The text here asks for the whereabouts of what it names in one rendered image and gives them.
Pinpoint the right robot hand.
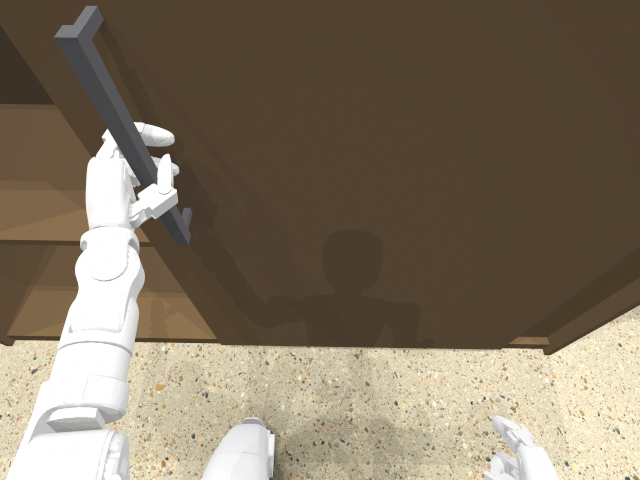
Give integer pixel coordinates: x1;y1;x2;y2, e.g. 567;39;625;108
484;415;559;480

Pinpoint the left robot hand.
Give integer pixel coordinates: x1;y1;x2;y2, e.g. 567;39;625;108
86;122;179;232

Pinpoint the robot left forearm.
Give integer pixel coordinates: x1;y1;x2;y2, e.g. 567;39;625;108
6;226;145;480

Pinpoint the handle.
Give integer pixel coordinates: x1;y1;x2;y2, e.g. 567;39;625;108
54;6;193;245

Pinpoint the left robot thigh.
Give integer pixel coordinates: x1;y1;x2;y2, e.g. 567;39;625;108
201;424;275;480

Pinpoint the robot left upper arm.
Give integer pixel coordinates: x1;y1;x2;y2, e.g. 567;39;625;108
13;429;130;480

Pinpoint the wardrobe door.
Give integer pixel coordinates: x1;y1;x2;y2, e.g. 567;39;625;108
0;0;640;350
519;247;640;337

